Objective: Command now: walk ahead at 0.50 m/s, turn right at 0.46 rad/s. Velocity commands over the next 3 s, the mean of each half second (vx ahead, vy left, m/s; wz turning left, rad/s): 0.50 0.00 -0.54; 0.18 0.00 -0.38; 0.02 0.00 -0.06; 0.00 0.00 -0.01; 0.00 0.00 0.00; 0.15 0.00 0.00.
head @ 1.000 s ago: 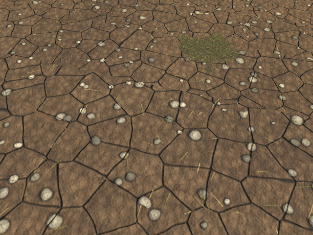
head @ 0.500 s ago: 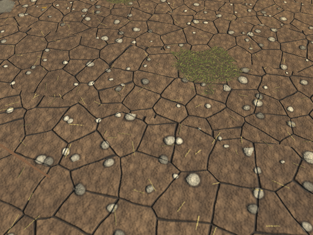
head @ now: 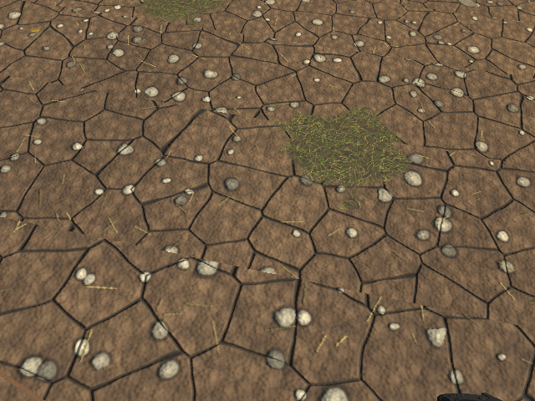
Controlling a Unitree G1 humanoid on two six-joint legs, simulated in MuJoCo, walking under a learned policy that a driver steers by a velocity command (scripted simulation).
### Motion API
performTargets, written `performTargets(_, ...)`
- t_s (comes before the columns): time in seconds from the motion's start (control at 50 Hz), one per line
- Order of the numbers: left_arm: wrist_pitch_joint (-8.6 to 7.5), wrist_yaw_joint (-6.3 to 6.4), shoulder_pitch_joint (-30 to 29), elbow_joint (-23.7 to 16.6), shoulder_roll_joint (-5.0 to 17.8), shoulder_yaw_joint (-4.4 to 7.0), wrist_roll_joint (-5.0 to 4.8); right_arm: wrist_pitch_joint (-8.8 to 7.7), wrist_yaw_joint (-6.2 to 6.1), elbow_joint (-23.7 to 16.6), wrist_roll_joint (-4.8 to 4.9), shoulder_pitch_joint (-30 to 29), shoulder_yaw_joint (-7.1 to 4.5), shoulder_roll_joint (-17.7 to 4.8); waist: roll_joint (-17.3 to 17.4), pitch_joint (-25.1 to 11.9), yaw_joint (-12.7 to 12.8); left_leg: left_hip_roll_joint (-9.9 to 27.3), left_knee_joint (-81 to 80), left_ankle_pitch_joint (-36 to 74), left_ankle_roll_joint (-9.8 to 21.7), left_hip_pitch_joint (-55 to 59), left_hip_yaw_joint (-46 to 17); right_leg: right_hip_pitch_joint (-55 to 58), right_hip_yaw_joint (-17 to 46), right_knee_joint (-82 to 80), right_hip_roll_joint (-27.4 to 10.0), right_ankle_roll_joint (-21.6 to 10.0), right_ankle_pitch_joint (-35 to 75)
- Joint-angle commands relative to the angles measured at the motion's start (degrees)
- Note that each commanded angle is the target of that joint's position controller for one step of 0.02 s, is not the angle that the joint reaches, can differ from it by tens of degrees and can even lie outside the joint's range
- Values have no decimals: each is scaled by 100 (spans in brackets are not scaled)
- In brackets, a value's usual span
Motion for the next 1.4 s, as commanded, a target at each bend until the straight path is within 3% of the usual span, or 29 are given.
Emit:
performTargets(0.02,4,19,76,-562,645,175,18,85,-62,76,17,1567,-302,-981,551,-1232,-610,2337,-1685,-1498,867,3255,-3356,-3069,174,2969,-343,-189,200)
performTargets(0.04,17,-31,-235,-610,525,157,59,61,-45,60,50,1298,-220,-658,246,-663,-574,2036,-1905,-1249,724,2504,-2538,-3009,147,2748,-560,-151,588)
performTargets(0.06,62,-79,-351,-645,435,171,102,35,-63,90,54,1229,-187,-546,408,-412,-479,1777,-2067,-955,550,2075,-1960,-2871,125,2537,-696,-116,785)
performTargets(0.1,217,-176,-325,-687,337,182,191,-35,-97,216,97,1378,-154,-441,614,-283,-314,1539,-2217,-294,412,1672,-1226,-2658,56,2402,-798,-26,998)
performTargets(0.2,395,-282,-1190,-1119,302,164,209,-171,-100,346,131,1872,-202,-605,459,-117,-316,1497,-2362,841,472,1856,-278,-3390,-89,2048,-903,107,1853)
performTargets(0.3,373,-386,-2209,-1555,231,47,203,-150,-117,397,134,2140,-199,-698,478,121,-495,1386,-2323,1315,420,2014,470,-3259,-509,407,-816,121,2674)
performTargets(0.38,354,-447,-2742,-1857,315,27,227,-46,-166,484,129,2477,-248,-914,488,210,-659,1611,-2109,1843,411,2694,766,-3077,-875,-377,-693,-115,2250)
performTargets(0.44,361,-409,-2569,-1905,438,89,266,81,-200,520,118,2502,-294,-1123,630,4,-524,1640,-1218,3949,322,3119,1084,-2442,-1179,-696,-264,-403,1403)
performTargets(0.48,296,-319,-1480,-1616,603,210,268,206,-202,483,137,2413,-338,-1302,589,-623,-49,1589,589,4758,238,3000,1210,-1205,-1214,-1099,187,-639,1155)
performTargets(0.5,221,-215,-624,-1351,843,328,336,235,-188,375,204,2304,-334,-1298,252,-1158,374,1431,2133,3597,-18,2172,1282,124,-759,-1710,55,-832,1701)
performTargets(0.52,183,-131,-563,-1371,1523,469,353,231,-139,44,239,2535,-184,-552,-856,-1709,8,805,4006,-1402,-328,83,1150,1830,1482,-1599,-1707,-1281,2861)
performTargets(0.54,255,-100,-388,-1564,1910,557,124,212,-115,-348,256,2232,-250,-852,-997,-2303,158,-118,5324,-2860,-608,-1170,135,2459,3770,-2216,-2618,-2111,4693)
performTargets(0.56,310,-30,-509,-1516,1717,518,45,200,-138,-433,247,1695,-248,-909,-140,-1678,135,298,5245,-2188,-585,-1551,-404,2048,2589,-2174,-2416,-1936,5824)
performTargets(0.58,309,3,-765,-1478,1416,438,-8,155,-149,-449,287,1617,-197,-813,-149,-1107,-21,412,4932,-1810,-542,-1486,-391,1355,1922,-2142,-2183,-1760,6279)
performTargets(0.6,306,14,-1076,-1504,1148,360,-18,174,-163,-339,224,1696,-210,-825,124,-722,-284,569,4413,-1624,-525,-1211,-460,687,1420,-2259,-1774,-1405,6154)
performTargets(0.62,303,42,-1253,-1543,992,305,-60,272,-145,-343,101,1798,-231,-858,62,-591,-484,615,4111,-1555,-553,-900,-506,189,1167,-2365,-1499,-1250,6045)
performTargets(0.64,287,37,-1356,-1590,908,256,-49,392,-122,-315,32,1943,-243,-848,22,-640,-610,613,3893,-1483,-585,-608,-525,-99,1005,-2421,-1354,-1126,6072)
performTargets(0.74,181,-16,-996,-1582,1091,248,27,663,-92,-406,84,1826,-207,-710,-150,-873,-626,433,3112,-862,-592,-492,-408,-272,647,-2458,-1127,-830,6682)
performTargets(0.9,306,72,-525,-1504,967,99,79,762,-132,-593,144,1047,-154,-790,-362,-590,-307,359,1799,-566,-392,-681,-556,348,903,-2521,-1300,-570,5908)
performTargets(0.98,348,89,-570,-1472,901,19,146,741,-156,-575,188,982,-89,-728,-401,-460,-267,185,1104,-976,-297,-61,-490,213,928,-2368,-1325,-680,5804)
performTargets(1.04,368,115,-738,-1435,884,-34,116,695,-223,-504,218,1123,-32,-648,-411,-407,-325,44,164,-1219,-185,694,-431,-1,1067,-2140,-1280,-657,5461)
performTargets(1.08,357,155,-926,-1433,807,-96,21,582,-276,-356,175,1552,25,-598,-106,-527,-597,365,-1335,381,-106,1945,-759,-483,1129,-1997,-1097,-281,4241)
performTargets(1.1,316,156,-672,-1461,607,-162,19,501,-308,-329,102,1718,-13,-973,461,-766,-414,1175,-1367,1785,36,2593,-1578,-792,938,-1745,-741,-77,2909)
performTargets(1.12,403,148,-174,-1258,571,-132,-19,511,-277,-356,209,1266,-30,-1180,1070,-630,-34,1591,-1065,2879,627,2159,-1890,-726,545,-1913,-165,45,1035)
performTargets(1.14,478,169,-302,-1142,700,-142,73,514,-211,-396,229,1099,48,-912,980,-619,-155,1531,-1144,2642,695,1760,-1875,-309,494,-2119,-213,58,847)
performTargets(1.16,504,156,-454,-1098,720,-136,88,506,-164,-377,214,966,101,-785,846,-461,-155,1218,-1214,1918,466,1550,-1642,-155,604,-2415,-249,52,1184)
performTargets(1.22,485,98,-800,-972,829,-122,57,505,-196,-216,243,1162,93,-861,517,-295,-374,632,-1308,793,69,1647,-1197,-141,762,-2606,-467,29,2133)
performTargets(1.3,426,152,-824,-654,710,-175,29,487,-191,4,233,1281,101,-850,134,-351,-434,632,-1254,923,100,1963,-1161,-208,750,-2750,-515,81,2176)
performTargets(1.4,449,180,-886,-301,693,-205,20,482,-181,248,215,1261,123,-852,74,-272,-452,607,-1348,800,111,1933,-1171,-194,736,-2809,-553,95,2150)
